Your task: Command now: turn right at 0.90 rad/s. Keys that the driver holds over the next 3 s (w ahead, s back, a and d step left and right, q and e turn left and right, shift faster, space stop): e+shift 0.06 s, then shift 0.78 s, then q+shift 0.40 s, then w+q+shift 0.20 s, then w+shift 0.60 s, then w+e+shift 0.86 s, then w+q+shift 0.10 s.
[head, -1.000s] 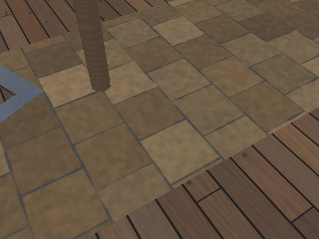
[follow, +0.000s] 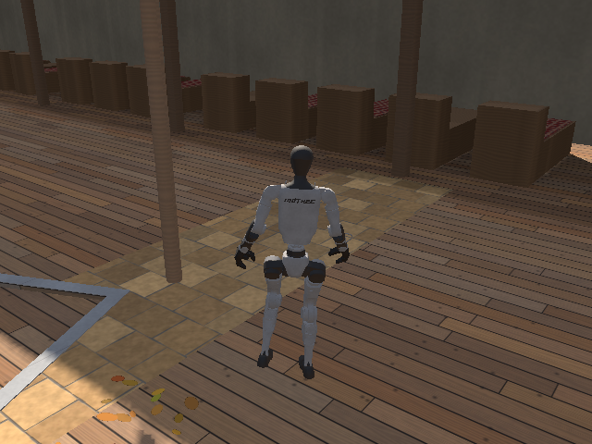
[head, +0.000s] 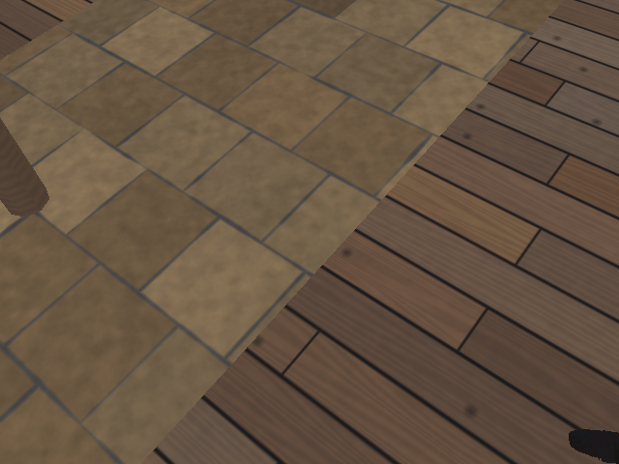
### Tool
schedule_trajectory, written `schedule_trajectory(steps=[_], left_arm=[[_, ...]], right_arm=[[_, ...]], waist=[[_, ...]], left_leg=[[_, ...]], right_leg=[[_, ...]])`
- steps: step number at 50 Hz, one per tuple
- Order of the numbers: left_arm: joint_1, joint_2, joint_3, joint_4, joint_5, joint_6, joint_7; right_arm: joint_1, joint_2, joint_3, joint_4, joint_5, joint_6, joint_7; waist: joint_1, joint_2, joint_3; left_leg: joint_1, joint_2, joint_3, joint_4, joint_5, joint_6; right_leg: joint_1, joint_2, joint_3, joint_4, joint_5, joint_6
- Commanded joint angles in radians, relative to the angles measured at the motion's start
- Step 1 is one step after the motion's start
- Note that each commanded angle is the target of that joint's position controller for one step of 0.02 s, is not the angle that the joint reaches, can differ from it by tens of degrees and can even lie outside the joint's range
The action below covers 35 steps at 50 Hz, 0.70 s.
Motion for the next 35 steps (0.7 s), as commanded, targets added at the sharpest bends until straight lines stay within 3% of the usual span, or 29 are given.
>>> schedule_trajectory(steps=[1,4,10,12,13,14,15,16,17,18,19,20,22,25,27,28,30,31,32,33,34,35], left_arm=[[-0.033,0.184,0.058,-0.084,-0.003,0.0,0.022],[-0.05,0.184,0.059,-0.095,0.001,0.01,0.024],[-0.056,0.156,0.037,-0.099,0.018,0.019,0.004],[-0.078,0.152,0.03,-0.101,0.012,0.02,-0.002],[-0.089,0.144,0.025,-0.101,0.004,0.02,-0.003],[-0.056,0.121,0.017,-0.092,0.007,0.016,-0.004],[0.017,0.08,0.002,-0.081,0.029,0.008,-0.01],[-0.017,0.126,0.018,-0.102,0.013,0.0,-0.005],[-0.027,0.194,0.04,-0.088,0.023,-0.006,0.0],[-0.042,0.204,0.047,-0.073,0.016,-0.004,0.001],[-0.031,0.171,0.043,-0.05,0.014,0.006,0.003],[-0.024,0.142,0.035,-0.043,0.016,0.014,0.004],[-0.026,0.079,0.014,-0.034,0.011,0.015,-0.003],[-0.069,0.025,-0.01,-0.037,0.013,0.004,-0.009],[-0.065,0.043,-0.005,-0.024,0.005,-0.002,-0.01],[-0.038,0.048,-0.002,-0.006,0.004,-0.004,-0.01],[-0.004,0.061,-0.002,0.018,0.021,-0.009,-0.01],[0.003,0.108,0.004,0.007,0.033,-0.01,-0.003],[-0.007,0.155,0.016,0.024,0.039,-0.008,-0.003],[-0.02,0.09,0.004,0.019,0.039,-0.011,-0.013],[-0.025,0.052,-0.008,0.022,0.044,-0.016,-0.017],[-0.023,0.054,-0.009,0.027,0.045,-0.021,-0.017]], right_arm=[[-0.012,-0.062,-0.017,-0.051,0.005,-0.013,0.002],[-0.019,-0.074,-0.02,-0.04,0.009,-0.019,0.009],[-0.018,-0.09,-0.017,-0.035,0.01,-0.042,0.032],[0.018,-0.095,-0.021,-0.026,0.011,-0.05,0.041],[0.044,-0.093,-0.022,-0.017,0.009,-0.054,0.044],[0.043,-0.112,-0.024,-0.021,-0.002,-0.054,0.041],[0.031,-0.16,-0.027,-0.042,-0.02,-0.048,0.036],[0.061,-0.179,-0.029,-0.023,-0.042,-0.042,0.036],[0.07,-0.155,-0.027,-0.024,-0.024,-0.042,0.035],[0.066,-0.137,-0.021,-0.024,-0.009,-0.039,0.03],[0.051,-0.118,-0.012,-0.027,0.0,-0.034,0.026],[0.037,-0.105,-0.004,-0.026,0.009,-0.031,0.024],[0.034,-0.081,0.009,-0.018,0.003,-0.02,0.022],[0.064,-0.094,0.007,-0.005,-0.001,-0.005,0.022],[0.107,-0.12,0.002,0.007,0.002,0.005,0.022],[0.103,-0.12,0.005,0.01,0.009,0.007,0.023],[0.137,-0.099,0.015,0.028,0.019,-0.004,0.027],[0.153,-0.087,0.022,0.029,0.004,-0.02,0.033],[0.177,-0.063,0.027,0.025,-0.009,-0.037,0.042],[0.131,-0.061,0.032,0.03,-0.018,-0.041,0.043],[0.1,-0.064,0.03,0.031,-0.014,-0.04,0.044],[0.09,-0.06,0.029,0.035,-0.008,-0.036,0.04]], waist=[[-0.023,-0.113,-0.145],[-0.016,-0.15,-0.135],[0.02,-0.176,-0.154],[-0.003,-0.167,-0.146],[-0.025,-0.151,-0.138],[-0.017,-0.097,-0.139],[0.029,0.11,-0.167],[0.018,0.253,-0.101],[-0.01,0.182,-0.102],[-0.016,0.127,-0.099],[-0.011,0.093,-0.097],[-0.012,0.098,-0.083],[-0.011,0.121,-0.074],[-0.044,0.176,-0.1],[-0.064,0.185,-0.116],[-0.047,0.176,-0.117],[-0.029,0.132,-0.11],[-0.04,0.054,-0.135],[-0.085,-0.099,-0.139],[-0.049,-0.102,-0.133],[-0.038,-0.084,-0.105],[-0.033,-0.076,-0.087]], left_leg=[[-0.054,-0.021,-0.026,-0.125,0.048,-0.015],[-0.004,-0.024,-0.031,-0.211,0.069,-0.017],[0.155,0.007,0.007,-0.342,0.025,0.012],[0.243,0.014,0.025,-0.474,0.071,0.034],[0.323,0.023,0.034,-0.597,0.184,0.05],[0.411,0.09,-0.025,-0.661,0.304,0.076],[0.498,0.266,-0.201,-0.686,0.497,0.152],[0.448,0.391,-0.368,-0.713,0.603,0.323],[0.429,0.426,-0.4,-0.715,0.515,0.381],[0.426,0.38,-0.333,-0.702,0.439,0.35],[0.419,0.324,-0.263,-0.696,0.362,0.306],[0.415,0.299,-0.227,-0.693,0.346,0.288],[0.399,0.234,-0.134,-0.697,0.355,0.269],[0.439,0.205,-0.088,-0.673,0.394,0.268],[0.467,0.226,-0.119,-0.652,0.415,0.282],[0.46,0.227,-0.121,-0.637,0.42,0.276],[0.393,0.208,-0.109,-0.623,0.418,0.218],[0.334,0.187,-0.076,-0.592,0.366,0.163],[0.327,0.102,0.024,-0.584,0.23,0.108],[0.378,0.078,0.057,-0.565,0.171,0.066],[0.381,0.074,0.06,-0.555,0.176,0.053],[0.381,0.076,0.06,-0.544,0.202,0.055]], right_leg=[[0.199,-0.211,0.332,-0.118,0.138,-0.111],[0.17,-0.196,0.36,-0.112,0.065,-0.102],[0.168,-0.21,0.405,-0.042,0.266,-0.124],[0.164,-0.196,0.419,-0.019,0.301,-0.117],[0.14,-0.173,0.41,-0.007,0.256,-0.094],[0.097,-0.134,0.38,0.026,0.109,-0.05],[0.029,-0.024,0.252,0.194,-0.241,0.013],[-0.102,0.078,0.103,0.333,-0.468,0.079],[-0.14,0.025,0.083,0.516,-0.476,0.126],[-0.152,0.009,0.073,0.603,-0.418,0.147],[-0.15,0.002,0.068,0.641,-0.375,0.166],[-0.157,-0.005,0.064,0.662,-0.337,0.178],[-0.116,-0.022,0.005,0.576,-0.296,0.188],[-0.021,-0.079,-0.09,0.304,-0.298,0.189],[0.032,-0.081,-0.111,0.16,-0.257,0.181],[0.08,-0.078,-0.12,0.052,-0.174,0.169],[0.223,-0.091,-0.094,-0.146,0.047,0.127],[0.308,-0.168,-0.021,-0.107,0.209,0.096],[0.261,-0.193,0.002,-0.028,0.207,0.044],[0.193,-0.183,0.002,-0.041,0.095,0.017],[0.162,-0.174,0.002,-0.054,0.038,0.022],[0.143,-0.161,-0.006,-0.055,0.026,0.035]])
Next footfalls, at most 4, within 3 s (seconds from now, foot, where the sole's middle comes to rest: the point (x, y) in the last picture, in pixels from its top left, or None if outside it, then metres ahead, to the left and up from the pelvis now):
0.28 left None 0.12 0.14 -0.78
0.62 right None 0.02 -0.11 -0.78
1.18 left None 0.11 0.14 -0.78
1.72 right None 0.34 -0.01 -0.78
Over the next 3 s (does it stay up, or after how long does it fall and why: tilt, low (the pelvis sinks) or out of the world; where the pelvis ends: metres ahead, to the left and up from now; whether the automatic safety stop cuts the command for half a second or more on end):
stays up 1.32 0.24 -0.02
